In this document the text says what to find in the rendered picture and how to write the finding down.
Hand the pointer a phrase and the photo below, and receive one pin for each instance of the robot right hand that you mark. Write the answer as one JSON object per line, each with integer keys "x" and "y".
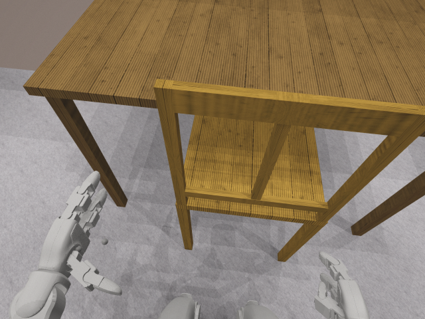
{"x": 346, "y": 301}

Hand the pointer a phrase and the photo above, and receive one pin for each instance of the chair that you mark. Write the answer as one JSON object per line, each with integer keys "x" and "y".
{"x": 253, "y": 152}

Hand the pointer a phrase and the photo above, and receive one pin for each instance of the table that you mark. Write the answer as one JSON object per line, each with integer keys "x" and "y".
{"x": 115, "y": 52}

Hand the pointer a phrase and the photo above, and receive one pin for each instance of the robot left hand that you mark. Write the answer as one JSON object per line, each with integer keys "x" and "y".
{"x": 71, "y": 230}

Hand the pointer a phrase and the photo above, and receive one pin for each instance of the left robot forearm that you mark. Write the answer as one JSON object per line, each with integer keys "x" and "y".
{"x": 43, "y": 297}

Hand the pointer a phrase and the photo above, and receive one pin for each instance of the robot right shin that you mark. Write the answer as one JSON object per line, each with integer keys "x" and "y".
{"x": 251, "y": 302}

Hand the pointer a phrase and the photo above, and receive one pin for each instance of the robot left shin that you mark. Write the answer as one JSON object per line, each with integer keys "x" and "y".
{"x": 186, "y": 295}

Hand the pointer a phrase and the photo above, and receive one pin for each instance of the robot shin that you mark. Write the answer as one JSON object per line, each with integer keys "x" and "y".
{"x": 251, "y": 302}
{"x": 186, "y": 295}

